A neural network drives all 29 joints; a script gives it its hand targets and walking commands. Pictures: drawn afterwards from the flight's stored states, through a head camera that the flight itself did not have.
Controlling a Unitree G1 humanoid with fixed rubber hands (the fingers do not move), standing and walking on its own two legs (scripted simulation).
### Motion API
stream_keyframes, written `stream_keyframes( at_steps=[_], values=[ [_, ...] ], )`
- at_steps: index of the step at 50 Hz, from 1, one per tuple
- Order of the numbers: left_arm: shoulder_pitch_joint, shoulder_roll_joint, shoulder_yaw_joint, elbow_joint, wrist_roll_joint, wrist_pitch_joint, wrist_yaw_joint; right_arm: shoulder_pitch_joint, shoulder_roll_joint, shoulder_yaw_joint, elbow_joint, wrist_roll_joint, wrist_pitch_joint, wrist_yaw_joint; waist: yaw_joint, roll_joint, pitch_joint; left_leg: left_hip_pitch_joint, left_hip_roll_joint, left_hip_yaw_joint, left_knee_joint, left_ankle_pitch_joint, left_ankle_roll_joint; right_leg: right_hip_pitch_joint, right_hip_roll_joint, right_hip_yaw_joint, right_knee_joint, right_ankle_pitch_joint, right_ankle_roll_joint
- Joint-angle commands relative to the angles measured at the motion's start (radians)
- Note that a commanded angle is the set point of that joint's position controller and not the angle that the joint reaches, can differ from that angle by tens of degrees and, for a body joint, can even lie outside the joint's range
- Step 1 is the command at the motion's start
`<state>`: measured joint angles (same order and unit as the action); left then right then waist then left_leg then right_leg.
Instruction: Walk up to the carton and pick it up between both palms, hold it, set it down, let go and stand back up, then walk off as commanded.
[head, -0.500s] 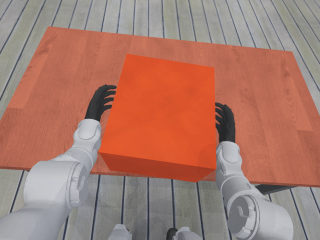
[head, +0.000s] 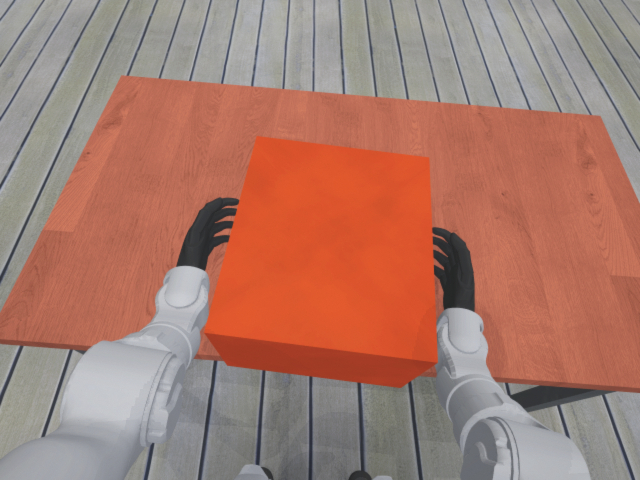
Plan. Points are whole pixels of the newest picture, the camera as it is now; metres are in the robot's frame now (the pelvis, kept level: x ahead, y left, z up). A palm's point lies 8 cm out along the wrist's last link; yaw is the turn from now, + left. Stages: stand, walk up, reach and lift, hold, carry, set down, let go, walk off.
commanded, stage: reach and lift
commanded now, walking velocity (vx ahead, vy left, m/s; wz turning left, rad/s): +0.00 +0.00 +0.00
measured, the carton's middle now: (328, 261) +0.42 -0.01 -0.05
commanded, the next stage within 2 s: none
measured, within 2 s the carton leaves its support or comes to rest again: leaves its support in 0.22 s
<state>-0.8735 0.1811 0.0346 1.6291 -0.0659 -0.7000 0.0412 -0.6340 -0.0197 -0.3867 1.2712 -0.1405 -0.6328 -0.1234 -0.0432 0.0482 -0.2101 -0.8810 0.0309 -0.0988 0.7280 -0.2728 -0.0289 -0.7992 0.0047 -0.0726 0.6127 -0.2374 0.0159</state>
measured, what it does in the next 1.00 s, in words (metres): stands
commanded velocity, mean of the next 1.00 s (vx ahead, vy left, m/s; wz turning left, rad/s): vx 0.00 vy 0.00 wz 0.00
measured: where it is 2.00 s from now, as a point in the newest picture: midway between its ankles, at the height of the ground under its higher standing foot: outside the picture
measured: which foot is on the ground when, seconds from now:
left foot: down 0.00-1.00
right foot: down 0.00-1.00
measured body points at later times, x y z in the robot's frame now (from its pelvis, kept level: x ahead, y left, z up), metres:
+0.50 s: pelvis +0.00 +0.00 +0.00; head +0.06 -0.01 +0.45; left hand +0.43 +0.15 +0.04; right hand +0.38 -0.20 +0.02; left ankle +0.02 +0.13 -0.71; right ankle +0.01 -0.14 -0.71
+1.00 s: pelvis +0.02 +0.01 +0.03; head +0.04 +0.00 +0.48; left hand +0.41 +0.15 +0.08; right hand +0.37 -0.19 +0.07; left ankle +0.02 +0.13 -0.71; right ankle +0.01 -0.14 -0.71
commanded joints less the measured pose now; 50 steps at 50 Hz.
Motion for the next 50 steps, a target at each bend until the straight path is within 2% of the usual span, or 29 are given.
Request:
stream_keyframes(
  at_steps=[1, 6, 7, 8, 9, 10, 12, 18, 19, 20, 22, 24, 26, 29, 30, 31, 35, 36, 39, 40, 41, 42, 43, 44, 46, 47, 48, 49, 50],
  values=[
    [-0.561, -0.753, -0.176, -0.251, 0.104, -0.089, -0.135, -0.621, 0.679, 0.388, -0.1, -0.156, -0.061, 0.169, -0.023, 0.074, -0.689, 0.463, -0.034, 0.071, -0.012, 0.527, -0.078, 0.294, 0.044, -0.022, -0.034, 0.326, -0.013],
    [-0.602, -0.764, -0.237, -0.272, 0.05, -0.076, -0.127, -0.665, 0.694, 0.411, -0.143, -0.133, -0.018, 0.169, -0.047, 0.066, -0.697, 0.417, -0.04, 0.075, -0.035, 0.394, -0.064, 0.287, 0.046, -0.005, -0.042, 0.242, -0.011],
    [-0.62, -0.765, -0.242, -0.287, 0.032, -0.073, -0.127, -0.676, 0.716, 0.433, -0.168, -0.119, -0.008, 0.167, -0.034, 0.055, -0.694, 0.391, -0.044, 0.074, -0.037, 0.361, -0.056, 0.298, 0.043, 0.006, -0.038, 0.225, -0.008],
    [-0.636, -0.784, -0.261, -0.297, 0.015, -0.071, -0.123, -0.685, 0.723, 0.437, -0.17, -0.114, 0.005, 0.168, -0.05, 0.051, -0.71, 0.392, -0.044, 0.07, -0.041, 0.344, -0.054, 0.293, 0.046, 0.003, -0.034, 0.216, -0.006],
    [-0.639, -0.785, -0.259, -0.307, 0.007, -0.069, -0.122, -0.697, 0.753, 0.472, -0.209, -0.098, 0.019, 0.167, -0.025, 0.035, -0.713, 0.355, -0.049, 0.077, -0.037, 0.311, -0.046, 0.313, 0.041, 0.021, -0.026, 0.193, -0.002],
    [-0.665, -0.797, -0.281, -0.33, -0.009, -0.062, -0.122, -0.7, 0.766, 0.473, -0.213, -0.095, 0.036, 0.162, -0.046, 0.042, -0.725, 0.329, -0.055, 0.079, -0.04, 0.293, -0.044, 0.34, 0.039, 0.031, -0.023, 0.196, -0.001],
    [-0.654, -0.813, -0.295, -0.371, -0.027, -0.051, -0.116, -0.7, 0.791, 0.536, -0.274, -0.056, 0.068, 0.162, -0.026, 0.035, -0.726, 0.324, -0.06, 0.074, -0.047, 0.279, -0.035, 0.374, 0.036, 0.045, -0.017, 0.192, 0.009],
    [-0.681, -0.813, -0.337, -0.504, -0.054, -0.009, -0.112, -0.707, 0.837, 0.659, -0.423, 0.019, 0.169, 0.157, -0.021, 0.01, -0.725, 0.28, -0.077, 0.064, -0.074, 0.203, -0.018, 0.471, 0.03, 0.08, -0.012, 0.171, 0.028],
    [-0.676, -0.815, -0.343, -0.503, -0.059, 0.004, -0.114, -0.713, 0.845, 0.675, -0.457, 0.026, 0.186, 0.155, -0.022, -0.014, -0.705, 0.275, -0.078, 0.064, -0.081, 0.191, -0.009, 0.492, 0.029, 0.084, -0.017, 0.173, 0.03],
    [-0.678, -0.809, -0.344, -0.538, -0.059, 0.009, -0.111, -0.696, 0.85, 0.693, -0.466, 0.033, 0.199, 0.152, -0.017, -0.004, -0.714, 0.283, -0.081, 0.061, -0.086, 0.21, -0.011, 0.507, 0.028, 0.089, -0.019, 0.193, 0.032],
    [-0.668, -0.821, -0.361, -0.556, -0.056, 0.028, -0.115, -0.681, 0.849, 0.714, -0.506, 0.05, 0.225, 0.147, -0.035, -0.022, -0.685, 0.324, -0.081, 0.057, -0.099, 0.248, -0.01, 0.541, 0.029, 0.083, -0.044, 0.24, 0.034],
    [-0.629, -0.838, -0.376, -0.61, -0.055, 0.045, -0.11, -0.665, 0.859, 0.772, -0.564, 0.088, 0.247, 0.141, -0.02, -0.015, -0.696, 0.382, -0.079, 0.048, -0.103, 0.337, -0.017, 0.562, 0.035, 0.078, -0.055, 0.325, 0.039],
    [-0.603, -0.846, -0.375, -0.639, -0.043, 0.067, -0.109, -0.626, 0.836, 0.78, -0.57, 0.108, 0.27, 0.139, -0.032, -0.018, -0.656, 0.455, -0.076, 0.035, -0.122, 0.392, -0.026, 0.568, 0.042, 0.065, -0.086, 0.356, 0.038],
    [-0.517, -0.852, -0.365, -0.647, -0.028, 0.11, -0.113, -0.585, 0.787, 0.808, -0.616, 0.142, 0.306, 0.133, -0.023, -0.022, -0.556, 0.535, -0.071, 0.023, -0.147, 0.453, -0.033, 0.591, 0.043, 0.066, -0.129, 0.399, 0.036],
    [-0.514, -0.864, -0.369, -0.657, -0.02, 0.13, -0.118, -0.567, 0.768, 0.787, -0.592, 0.142, 0.321, 0.125, -0.046, -0.014, -0.536, 0.572, -0.069, 0.025, -0.152, 0.484, -0.04, 0.581, 0.049, 0.053, -0.145, 0.412, 0.031],
    [-0.48, -0.865, -0.363, -0.652, -0.009, 0.149, -0.12, -0.541, 0.751, 0.784, -0.589, 0.151, 0.336, 0.121, -0.053, -0.008, -0.484, 0.605, -0.066, 0.017, -0.158, 0.497, -0.043, 0.585, 0.05, 0.053, -0.159, 0.421, 0.032],
    [-0.443, -0.901, -0.378, -0.773, -0.013, 0.199, -0.12, -0.49, 0.735, 0.814, -0.658, 0.196, 0.364, 0.122, -0.048, 0.026, -0.455, 0.713, -0.051, 0.001, -0.17, 0.625, -0.068, 0.558, 0.064, 0.049, -0.205, 0.415, 0.015],
    [-0.448, -0.904, -0.392, -0.821, -0.018, 0.212, -0.118, -0.486, 0.714, 0.814, -0.683, 0.209, 0.37, 0.12, -0.061, 0.051, -0.46, 0.753, -0.045, -0.011, -0.173, 0.666, -0.077, 0.54, 0.065, 0.042, -0.216, 0.422, 0.01],
    [-0.409, -0.897, -0.416, -0.925, -0.021, 0.259, -0.112, -0.43, 0.694, 0.85, -0.738, 0.238, 0.405, 0.119, -0.058, 0.077, -0.442, 0.801, -0.04, -0.018, -0.181, 0.71, -0.089, 0.545, 0.068, 0.046, -0.244, 0.408, -0.005],
    [-0.407, -0.895, -0.424, -0.94, -0.02, 0.275, -0.113, -0.431, 0.681, 0.849, -0.756, 0.242, 0.414, 0.118, -0.067, 0.08, -0.436, 0.816, -0.041, -0.018, -0.183, 0.712, -0.091, 0.543, 0.067, 0.047, -0.257, 0.411, -0.006],
    [-0.39, -0.888, -0.413, -0.947, -0.012, 0.289, -0.114, -0.437, 0.673, 0.854, -0.78, 0.246, 0.427, 0.115, -0.054, 0.073, -0.424, 0.807, -0.04, -0.019, -0.192, 0.695, -0.087, 0.557, 0.065, 0.052, -0.264, 0.399, -0.008],
    [-0.399, -0.893, -0.444, -1.002, -0.021, 0.306, -0.111, -0.44, 0.672, 0.866, -0.822, 0.26, 0.437, 0.118, -0.066, 0.089, -0.448, 0.822, -0.041, -0.024, -0.193, 0.691, -0.088, 0.546, 0.066, 0.052, -0.269, 0.391, -0.01],
    [-0.374, -0.891, -0.443, -1.033, -0.022, 0.331, -0.106, -0.441, 0.678, 0.895, -0.854, 0.271, 0.457, 0.122, -0.048, 0.079, -0.452, 0.823, -0.043, -0.017, -0.197, 0.674, -0.081, 0.558, 0.065, 0.057, -0.274, 0.384, -0.009],
    [-0.378, -0.889, -0.458, -1.067, -0.031, 0.349, -0.106, -0.429, 0.677, 0.901, -0.874, 0.273, 0.474, 0.12, -0.057, 0.075, -0.453, 0.816, -0.044, -0.018, -0.2, 0.66, -0.078, 0.561, 0.064, 0.058, -0.277, 0.379, -0.011],
    [-0.392, -0.901, -0.504, -1.172, -0.058, 0.379, -0.095, -0.449, 0.678, 0.945, -0.967, 0.307, 0.498, 0.123, -0.037, 0.082, -0.513, 0.824, -0.049, -0.018, -0.201, 0.663, -0.08, 0.58, 0.068, 0.062, -0.275, 0.387, -0.014],
    [-0.357, -0.891, -0.513, -1.188, -0.058, 0.402, -0.091, -0.427, 0.679, 0.961, -0.993, 0.314, 0.521, 0.121, -0.047, 0.062, -0.501, 0.827, -0.054, -0.013, -0.209, 0.63, -0.071, 0.597, 0.067, 0.065, -0.283, 0.382, -0.011],
    [-0.398, -0.881, -0.53, -1.219, -0.07, 0.414, -0.093, -0.447, 0.67, 0.958, -1.01, 0.309, 0.534, 0.118, -0.057, 0.054, -0.523, 0.815, -0.057, -0.014, -0.212, 0.622, -0.07, 0.595, 0.065, 0.066, -0.28, 0.39, -0.01],
    [-0.381, -0.874, -0.531, -1.227, -0.075, 0.428, -0.091, -0.471, 0.672, 0.971, -1.032, 0.312, 0.553, 0.117, -0.041, 0.027, -0.532, 0.796, -0.062, -0.007, -0.215, 0.585, -0.058, 0.613, 0.065, 0.072, -0.28, 0.384, -0.005],
    [-0.357, -0.867, -0.536, -1.26, -0.072, 0.456, -0.088, -0.452, 0.666, 0.985, -1.055, 0.323, 0.579, 0.115, -0.042, 0.013, -0.511, 0.797, -0.064, -0.007, -0.222, 0.579, -0.049, 0.623, 0.066, 0.077, -0.282, 0.395, -0.004]
  ],
)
